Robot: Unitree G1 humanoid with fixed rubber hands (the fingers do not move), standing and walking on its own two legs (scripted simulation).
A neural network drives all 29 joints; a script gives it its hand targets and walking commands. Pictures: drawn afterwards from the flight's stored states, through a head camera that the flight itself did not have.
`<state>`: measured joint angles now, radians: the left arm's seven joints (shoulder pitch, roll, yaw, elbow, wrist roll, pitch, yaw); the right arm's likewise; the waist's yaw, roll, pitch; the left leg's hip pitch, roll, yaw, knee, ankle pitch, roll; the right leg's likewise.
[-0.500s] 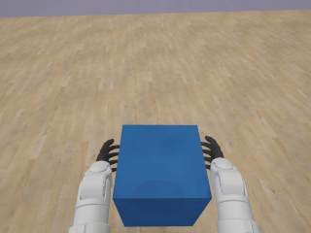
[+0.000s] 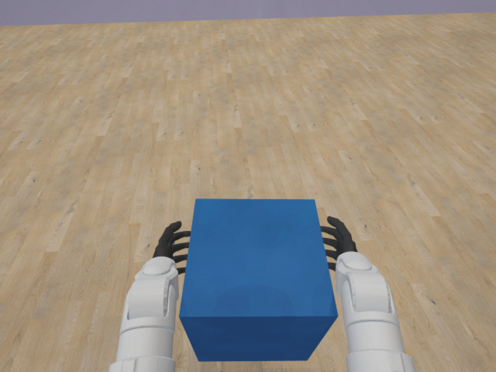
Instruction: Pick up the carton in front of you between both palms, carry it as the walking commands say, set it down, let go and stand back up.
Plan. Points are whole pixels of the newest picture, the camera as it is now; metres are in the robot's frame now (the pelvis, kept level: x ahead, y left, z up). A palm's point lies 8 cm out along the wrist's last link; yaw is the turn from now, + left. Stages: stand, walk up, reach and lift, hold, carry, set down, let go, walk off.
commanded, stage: hold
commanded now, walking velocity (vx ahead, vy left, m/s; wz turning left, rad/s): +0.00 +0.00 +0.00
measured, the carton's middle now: (254, 283) +0.30 +0.00 -0.04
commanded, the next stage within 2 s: set down in 0.66 s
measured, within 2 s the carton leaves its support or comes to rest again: neither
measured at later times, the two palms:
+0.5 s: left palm (173, 260) +0.29 +0.13 +0.05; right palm (362, 278) +0.25 -0.16 +0.06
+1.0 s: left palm (177, 250) +0.34 +0.14 +0.01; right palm (345, 264) +0.30 -0.16 +0.02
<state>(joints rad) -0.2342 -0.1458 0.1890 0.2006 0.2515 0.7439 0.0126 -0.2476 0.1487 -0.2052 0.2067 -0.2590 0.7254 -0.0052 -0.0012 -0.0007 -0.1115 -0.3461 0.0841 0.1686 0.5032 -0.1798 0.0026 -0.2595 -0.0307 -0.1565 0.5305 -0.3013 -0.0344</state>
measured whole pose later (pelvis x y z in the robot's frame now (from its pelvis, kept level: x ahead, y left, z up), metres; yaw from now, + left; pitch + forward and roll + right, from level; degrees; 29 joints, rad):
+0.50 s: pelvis -0.01 +0.03 +0.01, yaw -8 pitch -9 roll +0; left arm -0.29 -0.16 0.24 0.29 0.30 0.73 0.00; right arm -0.32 0.17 -0.28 0.32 -0.30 0.69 0.01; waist 0.00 -0.02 0.04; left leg -0.09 -0.01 0.00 0.40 -0.16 0.01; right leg -0.06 0.02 0.03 0.42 -0.22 -0.01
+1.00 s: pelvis -0.01 +0.04 +0.00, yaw -10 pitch -3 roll +0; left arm -0.50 -0.19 0.47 0.50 0.42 0.55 -0.06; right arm -0.51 0.22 -0.51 0.50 -0.44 0.52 0.04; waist 0.03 -0.03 0.09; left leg -0.26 -0.03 0.00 0.53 -0.22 0.02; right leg -0.23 0.03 0.09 0.56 -0.28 0.01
